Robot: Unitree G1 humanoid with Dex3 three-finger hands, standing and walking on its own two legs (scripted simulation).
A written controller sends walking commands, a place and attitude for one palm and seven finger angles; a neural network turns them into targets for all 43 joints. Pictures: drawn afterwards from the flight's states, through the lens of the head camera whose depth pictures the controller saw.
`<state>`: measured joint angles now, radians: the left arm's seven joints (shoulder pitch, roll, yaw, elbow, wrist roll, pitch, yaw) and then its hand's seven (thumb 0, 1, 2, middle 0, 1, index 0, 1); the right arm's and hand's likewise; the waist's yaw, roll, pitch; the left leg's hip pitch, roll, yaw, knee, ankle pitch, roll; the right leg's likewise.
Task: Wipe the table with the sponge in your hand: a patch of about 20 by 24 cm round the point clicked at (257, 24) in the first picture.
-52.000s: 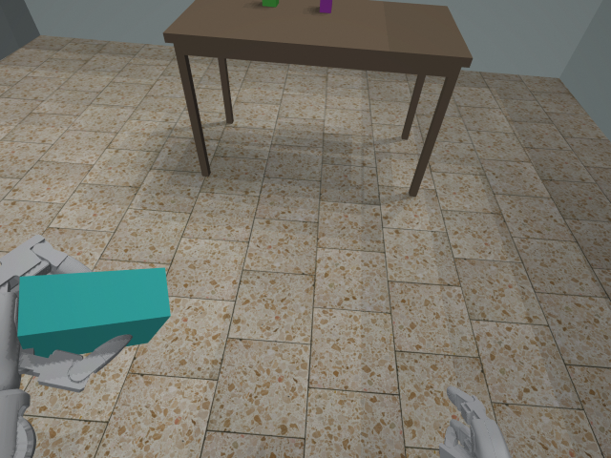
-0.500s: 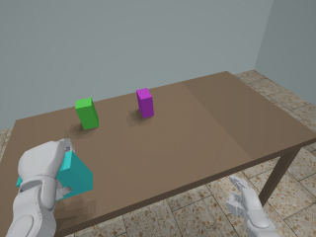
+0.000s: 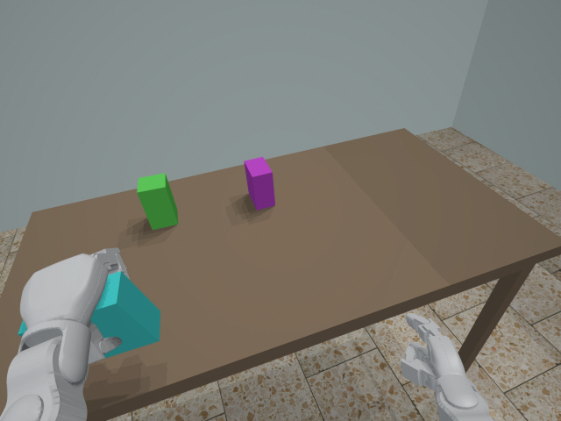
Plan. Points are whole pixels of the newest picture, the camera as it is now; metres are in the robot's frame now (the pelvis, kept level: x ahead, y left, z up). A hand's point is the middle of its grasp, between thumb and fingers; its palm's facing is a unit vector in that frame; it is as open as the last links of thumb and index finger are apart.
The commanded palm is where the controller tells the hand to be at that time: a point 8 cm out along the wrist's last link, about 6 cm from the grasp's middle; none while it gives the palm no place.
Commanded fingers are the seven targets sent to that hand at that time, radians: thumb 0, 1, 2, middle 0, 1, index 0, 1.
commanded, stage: bring the sponge back beside the body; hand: left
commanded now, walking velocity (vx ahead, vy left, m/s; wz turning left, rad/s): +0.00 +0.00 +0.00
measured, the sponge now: (105, 327) +0.19 +0.29 +0.08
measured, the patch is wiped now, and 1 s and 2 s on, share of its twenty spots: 1.00 1.00 1.00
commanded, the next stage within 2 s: step back with the hand held close in 0.30 s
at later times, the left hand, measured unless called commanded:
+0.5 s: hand (105, 303) +0.19 +0.27 +0.12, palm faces +0.28 -0.61 -0.74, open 9.2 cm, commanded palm +0.15 +0.29 +0.18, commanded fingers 0.00 0.10 1.30 -1.20 -1.60 -1.20 -1.60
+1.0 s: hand (79, 302) +0.18 +0.29 +0.14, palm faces +0.40 -0.84 -0.37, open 9.2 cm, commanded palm +0.12 +0.32 +0.18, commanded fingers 0.00 0.10 1.30 -1.20 -1.60 -1.20 -1.60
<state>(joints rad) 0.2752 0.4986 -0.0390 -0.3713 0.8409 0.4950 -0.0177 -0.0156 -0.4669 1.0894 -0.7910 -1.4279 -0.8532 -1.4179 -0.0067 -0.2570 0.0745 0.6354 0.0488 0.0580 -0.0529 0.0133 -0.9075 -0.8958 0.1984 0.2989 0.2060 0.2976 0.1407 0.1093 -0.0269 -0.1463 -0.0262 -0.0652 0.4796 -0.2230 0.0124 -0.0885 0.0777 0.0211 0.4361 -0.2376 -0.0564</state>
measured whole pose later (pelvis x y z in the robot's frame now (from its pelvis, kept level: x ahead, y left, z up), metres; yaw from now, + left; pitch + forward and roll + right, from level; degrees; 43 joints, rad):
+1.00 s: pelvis -0.03 +0.04 -0.01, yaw +1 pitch +1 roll -3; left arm 0.47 0.38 0.35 -0.50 -0.04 -0.06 0.13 -0.02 -0.47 1.09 -0.79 -1.43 -0.85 -1.42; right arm 0.24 -0.22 0.04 0.57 0.01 -0.01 -0.08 0.01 -0.91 -0.90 0.20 0.30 0.21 0.30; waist -0.01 0.00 -0.04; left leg -0.43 -0.06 -0.06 0.64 -0.23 0.06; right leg -0.35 0.05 0.01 0.57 -0.24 0.00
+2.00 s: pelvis -0.16 +0.02 +0.00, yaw -1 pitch +1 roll -2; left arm 0.52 0.43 0.38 -0.66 -0.04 -0.08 0.13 -0.02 -0.47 1.09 -0.79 -1.43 -0.85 -1.42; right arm 0.15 -0.17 0.02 0.55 0.00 -0.05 -0.02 0.01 -0.91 -0.90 0.20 0.30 0.21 0.30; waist -0.01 -0.09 0.04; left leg -0.34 0.00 0.02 0.53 -0.20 0.04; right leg -0.47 0.05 0.04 0.79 -0.38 0.01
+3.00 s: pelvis -0.45 -0.04 -0.02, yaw +0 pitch +0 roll -1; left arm 0.62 0.38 0.31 -0.62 -0.05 -0.09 0.10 -0.02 -0.47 1.09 -0.80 -1.43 -0.85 -1.42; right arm 0.23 -0.20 0.04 0.63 0.01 -0.07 -0.06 0.01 -0.91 -0.90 0.20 0.30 0.21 0.30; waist -0.01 -0.05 -0.06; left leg -0.33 0.03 0.05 0.71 -0.44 0.07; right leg -0.47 0.02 -0.13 0.62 -0.26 -0.07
